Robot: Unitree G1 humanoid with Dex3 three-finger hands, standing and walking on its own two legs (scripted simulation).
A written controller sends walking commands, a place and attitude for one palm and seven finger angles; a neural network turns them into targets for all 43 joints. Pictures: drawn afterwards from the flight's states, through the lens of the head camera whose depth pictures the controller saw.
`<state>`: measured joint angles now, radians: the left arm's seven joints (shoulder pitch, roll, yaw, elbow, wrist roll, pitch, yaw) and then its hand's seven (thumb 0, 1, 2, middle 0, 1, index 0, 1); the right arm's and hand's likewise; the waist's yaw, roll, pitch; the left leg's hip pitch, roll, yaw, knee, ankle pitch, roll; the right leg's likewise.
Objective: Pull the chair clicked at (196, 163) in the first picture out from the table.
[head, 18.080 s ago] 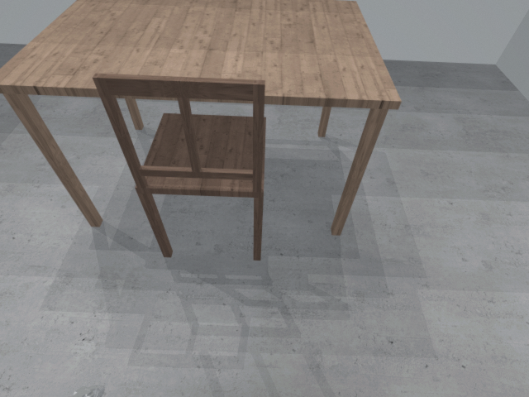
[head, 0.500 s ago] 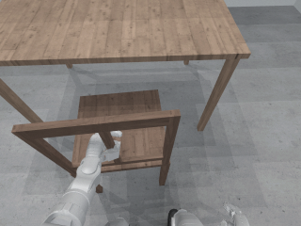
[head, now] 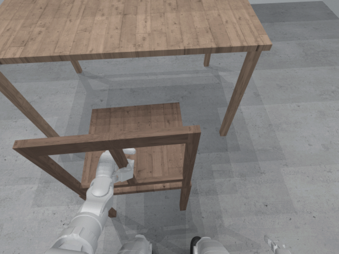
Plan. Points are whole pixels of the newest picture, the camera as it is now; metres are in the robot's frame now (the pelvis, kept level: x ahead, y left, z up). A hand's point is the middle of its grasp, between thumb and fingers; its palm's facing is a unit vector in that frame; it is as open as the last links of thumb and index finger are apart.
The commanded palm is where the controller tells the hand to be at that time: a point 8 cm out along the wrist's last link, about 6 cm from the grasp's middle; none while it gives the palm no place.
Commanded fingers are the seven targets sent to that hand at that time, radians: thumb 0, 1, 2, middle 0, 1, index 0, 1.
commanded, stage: step backward, pulling the chair out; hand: left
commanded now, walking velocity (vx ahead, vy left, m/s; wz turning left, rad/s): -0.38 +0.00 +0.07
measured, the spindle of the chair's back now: (124, 166) +0.35 +0.14 -0.10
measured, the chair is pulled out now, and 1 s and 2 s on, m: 0.32 0.52 0.60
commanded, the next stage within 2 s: stop walking, hand still on the chair in 0.82 s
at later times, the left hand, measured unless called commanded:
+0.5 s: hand (124, 202) +0.24 +0.12 -0.06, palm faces -0.01 -0.99 -0.17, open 5.6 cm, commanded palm +0.22 +0.17 -0.06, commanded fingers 0.00 0.90 0.90 -0.50 -1.45 -0.50 -1.45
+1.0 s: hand out of the picture +0.13 +0.12 -0.06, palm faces -0.02 -0.99 -0.16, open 5.6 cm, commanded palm +0.11 +0.17 -0.04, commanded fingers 0.00 0.90 0.90 -0.50 -1.45 -0.50 -1.45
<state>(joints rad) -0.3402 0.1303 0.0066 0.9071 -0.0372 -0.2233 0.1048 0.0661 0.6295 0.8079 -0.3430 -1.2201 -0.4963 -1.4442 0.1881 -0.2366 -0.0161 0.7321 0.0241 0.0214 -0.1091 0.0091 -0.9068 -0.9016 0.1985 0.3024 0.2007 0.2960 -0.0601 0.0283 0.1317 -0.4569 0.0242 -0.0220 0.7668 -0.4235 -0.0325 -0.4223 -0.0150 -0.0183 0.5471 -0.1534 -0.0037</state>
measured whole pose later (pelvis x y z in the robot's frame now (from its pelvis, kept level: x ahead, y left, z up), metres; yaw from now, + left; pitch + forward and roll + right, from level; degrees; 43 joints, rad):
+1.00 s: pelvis -0.20 +0.00 +0.00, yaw +1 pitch +1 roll -2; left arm -0.32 0.13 0.00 0.83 -0.04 -0.12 0.08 0.08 0.65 0.79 -0.32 -1.22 -0.50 -1.44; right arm 0.17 -0.25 0.02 0.70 0.03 0.04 -0.12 0.01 -0.91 -0.90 0.20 0.30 0.20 0.30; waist -0.06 0.05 0.13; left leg -0.34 0.03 -0.04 0.63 -0.33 -0.02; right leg -0.33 -0.03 -0.05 0.56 -0.24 0.02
